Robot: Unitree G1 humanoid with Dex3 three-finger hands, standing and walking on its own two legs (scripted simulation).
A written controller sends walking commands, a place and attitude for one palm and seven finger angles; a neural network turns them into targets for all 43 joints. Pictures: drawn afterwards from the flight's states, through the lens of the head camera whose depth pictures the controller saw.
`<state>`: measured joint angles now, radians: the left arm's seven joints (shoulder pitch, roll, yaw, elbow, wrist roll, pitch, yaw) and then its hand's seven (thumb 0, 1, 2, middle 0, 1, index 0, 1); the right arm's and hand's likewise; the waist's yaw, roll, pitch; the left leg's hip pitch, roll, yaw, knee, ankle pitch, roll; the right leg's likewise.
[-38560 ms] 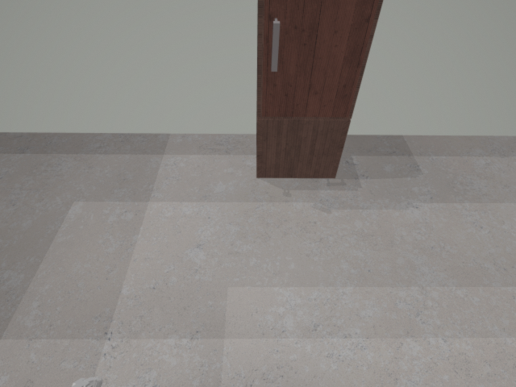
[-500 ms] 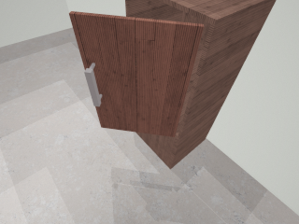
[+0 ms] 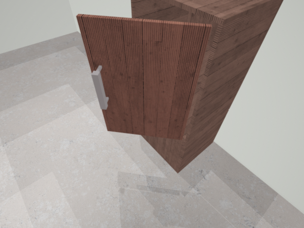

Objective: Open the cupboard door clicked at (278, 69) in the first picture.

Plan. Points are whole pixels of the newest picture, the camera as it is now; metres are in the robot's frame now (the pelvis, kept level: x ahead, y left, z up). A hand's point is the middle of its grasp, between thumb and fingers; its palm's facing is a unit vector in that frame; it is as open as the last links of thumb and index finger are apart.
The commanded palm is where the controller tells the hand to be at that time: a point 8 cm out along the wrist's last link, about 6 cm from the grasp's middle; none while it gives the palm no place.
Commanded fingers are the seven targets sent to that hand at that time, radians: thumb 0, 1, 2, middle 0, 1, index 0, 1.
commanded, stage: look again from close up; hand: left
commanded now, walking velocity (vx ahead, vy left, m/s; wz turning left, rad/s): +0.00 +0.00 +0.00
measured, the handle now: (102, 88) +0.60 +0.24 -0.01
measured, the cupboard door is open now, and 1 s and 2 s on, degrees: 42 42 42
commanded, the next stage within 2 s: shuffle to correct the standing spot in 0.18 s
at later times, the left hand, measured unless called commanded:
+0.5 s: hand out of the picture +0.02 +0.20 -0.18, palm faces +0.00 -0.98 -0.21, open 7.4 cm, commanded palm none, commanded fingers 0.00 0.90 0.90 -0.20 -0.30 -0.20 -0.30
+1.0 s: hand out of the picture +0.07 +0.24 -0.18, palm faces +0.01 -0.97 -0.23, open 7.4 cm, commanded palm none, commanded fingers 0.00 0.90 0.90 -0.20 -0.30 -0.20 -0.30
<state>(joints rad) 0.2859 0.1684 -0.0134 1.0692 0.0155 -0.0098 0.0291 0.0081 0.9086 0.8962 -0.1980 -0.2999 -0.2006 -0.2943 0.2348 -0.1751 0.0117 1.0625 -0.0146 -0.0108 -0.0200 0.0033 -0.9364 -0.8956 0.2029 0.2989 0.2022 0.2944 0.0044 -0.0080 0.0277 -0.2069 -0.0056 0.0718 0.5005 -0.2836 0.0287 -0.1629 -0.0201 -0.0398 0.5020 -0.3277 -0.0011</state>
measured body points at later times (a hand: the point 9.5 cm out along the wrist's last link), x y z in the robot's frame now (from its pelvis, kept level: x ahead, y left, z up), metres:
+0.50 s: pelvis +0.01 +0.01 +0.00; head +0.02 +0.01 +0.45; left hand +0.02 +0.25 -0.16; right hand +0.02 -0.23 -0.15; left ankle -0.01 +0.10 -0.74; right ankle -0.04 -0.12 -0.74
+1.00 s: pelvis +0.05 +0.06 -0.01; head +0.08 +0.06 +0.44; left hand +0.07 +0.29 -0.16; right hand +0.07 -0.17 -0.16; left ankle +0.03 +0.16 -0.70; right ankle -0.01 -0.07 -0.74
